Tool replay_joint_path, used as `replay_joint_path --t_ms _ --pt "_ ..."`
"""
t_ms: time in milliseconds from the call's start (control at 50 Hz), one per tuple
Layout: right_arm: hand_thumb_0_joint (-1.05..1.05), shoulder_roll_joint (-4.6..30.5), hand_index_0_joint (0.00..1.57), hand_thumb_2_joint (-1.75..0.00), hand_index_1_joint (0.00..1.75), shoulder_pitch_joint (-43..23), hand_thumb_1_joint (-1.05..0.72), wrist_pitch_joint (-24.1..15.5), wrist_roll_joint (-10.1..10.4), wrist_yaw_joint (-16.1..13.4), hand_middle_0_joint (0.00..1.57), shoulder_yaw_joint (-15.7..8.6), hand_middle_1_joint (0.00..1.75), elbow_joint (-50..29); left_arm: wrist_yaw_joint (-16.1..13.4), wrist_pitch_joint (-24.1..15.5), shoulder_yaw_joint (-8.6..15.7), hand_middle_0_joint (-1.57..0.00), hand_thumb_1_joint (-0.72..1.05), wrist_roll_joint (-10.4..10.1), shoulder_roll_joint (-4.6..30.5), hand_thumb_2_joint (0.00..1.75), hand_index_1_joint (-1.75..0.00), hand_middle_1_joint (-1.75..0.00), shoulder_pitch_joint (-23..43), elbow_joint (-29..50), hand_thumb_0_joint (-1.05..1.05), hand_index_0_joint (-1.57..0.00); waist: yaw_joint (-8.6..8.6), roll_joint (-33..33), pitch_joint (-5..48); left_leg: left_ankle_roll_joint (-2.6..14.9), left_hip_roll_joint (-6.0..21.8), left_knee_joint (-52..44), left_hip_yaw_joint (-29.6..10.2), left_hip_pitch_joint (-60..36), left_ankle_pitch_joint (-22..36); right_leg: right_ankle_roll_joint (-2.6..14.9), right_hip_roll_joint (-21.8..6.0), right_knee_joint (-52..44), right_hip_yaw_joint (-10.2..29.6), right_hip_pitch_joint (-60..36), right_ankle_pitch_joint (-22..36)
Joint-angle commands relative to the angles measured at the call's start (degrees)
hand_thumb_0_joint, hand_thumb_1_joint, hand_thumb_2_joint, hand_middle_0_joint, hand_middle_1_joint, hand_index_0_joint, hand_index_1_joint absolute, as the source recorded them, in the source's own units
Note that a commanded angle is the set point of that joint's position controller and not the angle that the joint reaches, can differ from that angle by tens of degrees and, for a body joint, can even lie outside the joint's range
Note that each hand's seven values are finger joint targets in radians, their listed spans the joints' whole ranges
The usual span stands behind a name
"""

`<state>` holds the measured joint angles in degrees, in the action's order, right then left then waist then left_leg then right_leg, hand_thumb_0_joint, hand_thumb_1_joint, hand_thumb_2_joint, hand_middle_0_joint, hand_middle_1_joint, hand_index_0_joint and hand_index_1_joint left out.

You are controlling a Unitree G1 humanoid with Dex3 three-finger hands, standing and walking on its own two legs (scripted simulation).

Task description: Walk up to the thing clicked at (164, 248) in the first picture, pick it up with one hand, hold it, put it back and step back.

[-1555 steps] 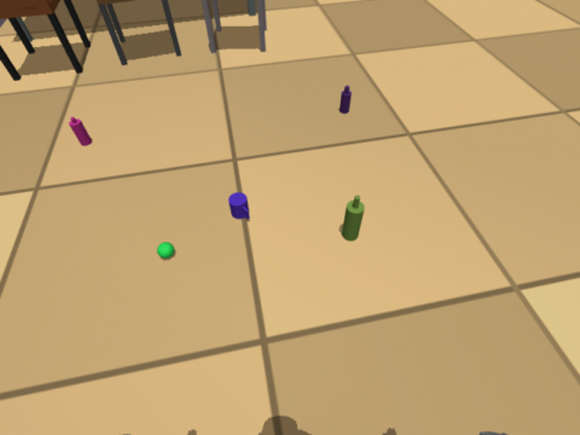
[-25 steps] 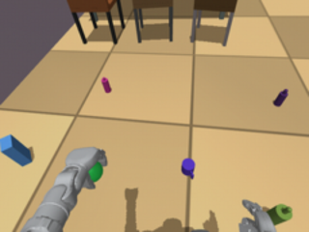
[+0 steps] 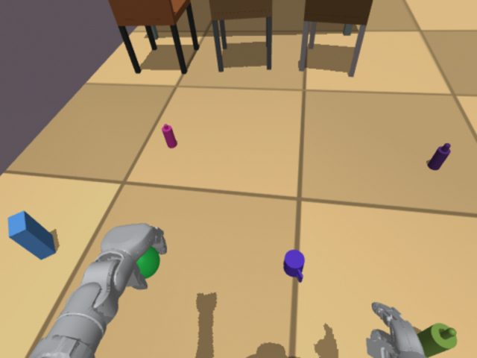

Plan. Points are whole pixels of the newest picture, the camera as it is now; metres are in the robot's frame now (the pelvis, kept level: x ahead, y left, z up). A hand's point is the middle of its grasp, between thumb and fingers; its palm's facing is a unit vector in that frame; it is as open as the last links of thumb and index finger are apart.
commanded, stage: hold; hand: left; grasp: from above
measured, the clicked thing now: (142, 261) +0.30 +0.22 -0.06
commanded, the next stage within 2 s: crouch in 0.42 s
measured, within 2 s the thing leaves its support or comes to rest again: neither
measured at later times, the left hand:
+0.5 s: hand (138, 257) +0.30 +0.22 -0.03, palm faces -0.45 -0.07 -0.89, open 8.5 cm
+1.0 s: hand (158, 274) +0.32 +0.22 -0.17, palm faces -0.44 +0.03 -0.90, open 8.5 cm
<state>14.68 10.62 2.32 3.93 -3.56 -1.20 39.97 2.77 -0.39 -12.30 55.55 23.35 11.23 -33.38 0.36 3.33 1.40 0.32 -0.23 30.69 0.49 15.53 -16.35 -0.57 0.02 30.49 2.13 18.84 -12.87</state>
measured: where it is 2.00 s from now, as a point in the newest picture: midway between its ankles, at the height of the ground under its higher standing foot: outside the picture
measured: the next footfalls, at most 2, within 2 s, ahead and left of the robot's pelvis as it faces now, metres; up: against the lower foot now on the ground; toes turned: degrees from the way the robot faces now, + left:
none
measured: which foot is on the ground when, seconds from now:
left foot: down 0.00-1.00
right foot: down 0.00-1.00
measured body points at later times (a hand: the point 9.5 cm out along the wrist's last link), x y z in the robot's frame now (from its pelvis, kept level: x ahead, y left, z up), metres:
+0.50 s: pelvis +0.01 +0.00 +0.00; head +0.02 -0.02 +0.45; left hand +0.32 +0.22 +0.02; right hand +0.15 -0.25 -0.12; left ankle +0.00 +0.12 -0.73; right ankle +0.03 -0.13 -0.73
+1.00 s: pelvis -0.02 +0.00 -0.06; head +0.07 +0.01 +0.38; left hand +0.33 +0.22 -0.12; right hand +0.09 -0.28 -0.18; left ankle +0.00 +0.12 -0.73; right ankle +0.03 -0.13 -0.73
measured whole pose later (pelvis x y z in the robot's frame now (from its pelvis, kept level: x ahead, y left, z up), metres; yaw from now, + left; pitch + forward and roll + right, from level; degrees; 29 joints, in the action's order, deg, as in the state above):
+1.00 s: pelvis -0.02 +0.00 -0.06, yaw +1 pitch +16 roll -1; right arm 15.5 11.8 2.5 0.2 -0.6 -3.7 41.1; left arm -17.2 -4.2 -11.1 66.2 21.0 27.6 -60.3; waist -3.2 0.1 6.1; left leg 0.1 -0.3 59.0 -1.3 49.1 -26.3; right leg -0.8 0.2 56.6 0.3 51.0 -22.0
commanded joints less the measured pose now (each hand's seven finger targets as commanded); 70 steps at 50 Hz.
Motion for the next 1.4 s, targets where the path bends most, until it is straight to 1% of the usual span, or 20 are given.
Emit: replay_joint_path --t_ms 0,60,260,300,400,440,500,520,640,680,860,900,940,980,1060,1160,1220,1280,1340,1380 --pt "0.0 7.21 0.2 -0.9 0.3 -5.14 -0.91 -2.67 0.14 -0.41 0.2 -2.48 0.3 -8.43 -1.99 -0.06 7.07 -0.99 0.66 -0.34 12.23 0.53 -0.55 -0.61 18.2 11.25 0.0 -1.04 -0.07 -1.7 11.69 0.36 -1.0 -5.52 -0.23 -4.04 10.14 1.4 1.62 -5.07 -1.4 -5.06 5.77" --pt "0.0 6.99 0.2 -0.9 0.3 -5.11 -0.91 -2.57 0.02 -0.39 0.2 -2.58 0.3 -8.67 -1.47 -0.27 6.39 -0.99 0.64 -0.26 11.47 0.54 -0.55 -0.59 17.99 12.73 0.0 -1.03 -0.23 -1.9 13.08 0.41 -1.05 -5.2 -0.22 -5.05 12.14 1.38 1.56 -4.98 -1.44 -6.11 7.7" --pt "0.0 7.1 0.2 -0.9 0.3 -4.28 -0.91 -1.92 -0.14 -0.49 0.2 -2.8 0.3 -7.77 -3.37 -0.64 8.78 -0.98 0.64 0.93 13.94 0.53 -0.55 -0.6 22.06 13.02 0.0 -1.03 -0.42 -0.66 15.33 0.4 -1.42 -4.82 0.26 -6.7 15.32 1.36 1.34 -4.96 -1.3 -7.12 11.13" --pt "0.0 6.95 0.2 -0.9 0.3 -4.25 -0.91 -1.88 -0.09 -0.42 0.2 -2.89 0.3 -7.88 -3.47 -0.33 7.28 -0.98 0.66 1.02 12.21 0.52 -0.55 -0.61 21.74 12.84 0.0 -1.03 -0.53 -0.93 14.96 0.38 -1.33 -4.9 0.27 -6.85 15.56 1.39 1.4 -4.96 -1.47 -7.09 11.51" --pt "0.0 7.2 0.2 -0.9 0.3 -4.09 -0.91 -1.5 -0.2 -0.23 0.2 -3.2 0.3 -7.79 -3.24 -0.05 7.16 -0.99 0.66 0.44 11.62 0.57 -0.57 -0.62 19.03 11.1 0.0 -1.04 -0.38 -1.4 14.2 0.28 -1.22 -5.01 0.21 -6.45 16.65 1.4 1.34 -5.15 -1.6 -7.75 12.23" --pt "0.0 7.31 0.2 -0.9 0.3 -4.22 -0.91 -1.3 -0.16 -0.22 0.2 -3.17 0.3 -8.0 -3.14 -0.03 8.29 -0.99 0.65 0.72 13.39 0.57 -0.56 -0.6 19.5 11.36 0.0 -1.04 0.07 -1.79 13.97 0.41 -1.29 -5.25 0.08 -5.97 16.1 1.3 1.26 -5.51 -1.6 -8.16 11.92" --pt "0.0 7.19 0.2 -0.91 0.3 -4.09 -0.9 -1.06 -0.17 -0.2 0.2 -3.13 0.3 -8.08 -2.34 -0.56 6.77 -0.98 0.72 0.05 12.01 0.57 -0.58 -0.67 20.39 11.18 0.0 -1.07 -0.64 -2.07 13.43 0.47 -1.16 -5.36 0.05 -6.24 15.78 1.33 1.32 -5.52 -1.55 -7.85 11.69" --pt "0.0 7.15 0.2 -0.89 0.3 -4.07 -0.88 -1.02 -0.16 -0.26 0.2 -3.1 0.3 -8.02 -2.33 -0.52 6.79 -0.9 0.65 0.21 11.81 0.55 -0.54 -0.61 19.17 9.74 0.0 -0.99 -0.63 -2.31 13.09 0.49 -1.1 -5.36 -0.08 -6.17 15.96 1.35 1.36 -5.44 -1.67 -7.54 11.73" --pt "0.0 7.16 0.2 -0.9 0.3 -2.79 -0.9 -0.47 -0.54 0.02 0.2 -3.2 0.3 -8.01 -5.69 -2.39 6.41 -1.03 0.67 1.52 9.79 0.62 -0.57 -0.59 17.53 5.24 0.0 -1.06 -1.45 -4.33 10.28 0.35 -1.21 -4.21 -0.21 -3.21 13.73 1.41 1.24 -4.7 -1.85 -4.59 9.58" --pt "0.0 7.26 0.2 -0.9 0.3 -2.19 -0.9 -0.25 -0.96 0.21 0.2 -3.25 0.3 -7.25 -8.43 -3.12 7.13 -1.04 0.66 2.92 9.88 0.62 -0.56 -0.57 18.32 1.25 0.0 -1.06 -1.98 -4.87 9.4 0.28 -1.25 -2.37 -0.19 -0.8 12.11 1.39 1.11 -3.18 -1.95 -1.83 8.07" --pt "0.0 8.52 0.2 -0.9 0.3 4.49 -0.9 -0.7 -3.36 2.37 0.2 -5.44 0.3 -2.99 -21.08 -3.87 5.91 -0.97 0.63 9.94 8.5 0.54 -0.55 -0.59 34.49 -11.53 0.0 -1.02 -5.09 -0.92 21.43 -0.41 -1.21 18.47 0.16 16.85 9.55 1.9 0.84 15.54 -1.77 16.47 7.09" --pt "0.0 8.72 0.2 -0.9 0.3 5.32 -0.9 -1.14 -3.69 2.68 0.2 -5.74 0.3 -2.68 -22.79 -3.89 4.75 -0.95 0.66 10.11 6.22 0.51 -0.57 -0.64 37.81 -14.03 0.0 -1.02 -5.76 0.11 24.11 -0.46 -0.87 22.39 -0.16 21.22 7.91 2.36 1.05 20.25 -1.89 22.15 5.18" --pt "0.0 9.4 0.2 -0.9 0.3 6.39 -0.9 -1.4 -3.96 2.62 0.2 -5.95 0.3 -2.34 -24.66 -3.32 5.81 -0.96 0.68 11.56 8.26 0.5 -0.57 -0.65 40.26 -18.54 0.0 -1.04 -6.05 0.8 25.99 -0.33 -0.94 26.5 0.01 26.61 5.02 2.33 1.04 24.2 -2.18 27.33 2.68" --pt "0.0 9.29 0.2 -0.9 0.3 6.53 -0.9 -1.89 -4.49 2.6 0.2 -5.78 0.3 -1.97 -25.98 -2.72 5.68 -0.97 0.7 11.25 7.21 0.49 -0.56 -0.64 41.46 -22.26 0.0 -1.05 -6.3 0.79 28.51 -0.27 -0.96 30.15 -0.35 31.93 2.72 2.54 1.2 28.56 -2.54 31.64 0.3" --pt "0.0 9.52 0.2 -0.9 0.3 7.82 -0.9 -2.89 -5.21 2.08 0.2 -6.0 0.3 -1.35 -27.22 -1.42 6.77 -0.96 0.7 10.48 8.73 0.5 -0.56 -0.64 43.77 -27.49 0.0 -1.04 -6.62 0.7 33.08 0.01 -1.2 37.59 -0.98 42.65 -2.79 2.6 1.05 36.22 -2.86 39.15 -3.79" --pt "0.0 9.87 0.2 -0.9 0.3 8.76 -0.9 -3.77 -5.58 1.55 0.2 -6.24 0.3 -1.75 -27.47 -0.32 8.57 -1.0 0.73 9.7 11.53 0.56 -0.59 -0.66 49.03 -25.1 0.0 -1.07 -7.4 2.52 42.75 0.15 -1.54 45.24 -1.09 50.52 -5.32 2.74 0.66 44.6 -3.03 43.51 -5.17" --pt "0.0 9.98 0.2 -0.9 0.3 9.2 -0.9 -4.07 -6.07 1.34 0.2 -5.95 0.3 -0.97 -27.19 0.2 8.58 -0.99 0.71 9.49 11.49 0.62 -0.62 -0.68 51.67 -28.91 0.0 -1.06 -9.63 1.6 40.0 0.1 -1.28 48.0 -1.97 56.28 -10.18 2.8 0.74 48.08 -3.63 50.62 -9.88" --pt "0.0 10.37 0.2 -0.9 0.3 9.53 -0.9 -4.39 -6.46 1.59 0.2 -5.57 0.3 -0.87 -26.93 0.13 10.61 -0.98 0.69 10.18 14.97 0.62 -0.63 -0.69 53.72 -29.81 0.0 -1.04 -9.32 3.49 43.19 0.13 -1.54 51.79 -2.24 59.23 -11.18 3.1 0.5 52.59 -3.98 55.02 -11.49" --pt "0.0 10.82 0.2 -0.9 0.3 9.88 -0.9 -4.8 -6.76 2.09 0.2 -5.5 0.3 -0.54 -26.36 -0.82 9.85 -1.01 0.71 10.08 13.58 0.67 -0.63 -0.68 57.65 -29.72 0.0 -1.06 -11.13 4.86 45.41 0.03 -1.61 55.23 -3.25 60.67 -13.08 3.32 0.52 56.38 -4.71 61.17 -13.77" --pt "0.0 10.82 0.2 -0.9 0.3 10.14 -0.9 -5.31 -7.17 2.69 0.2 -5.02 0.3 0.02 -26.03 -1.83 9.37 -1.03 0.72 10.19 12.82 0.68 -0.63 -0.68 60.05 -32.58 0.0 -1.08 -13.02 4.14 41.76 0.13 -1.58 57.09 -4.41 64.84 -16.39 3.17 0.31 58.49 -5.16 66.47 -16.6"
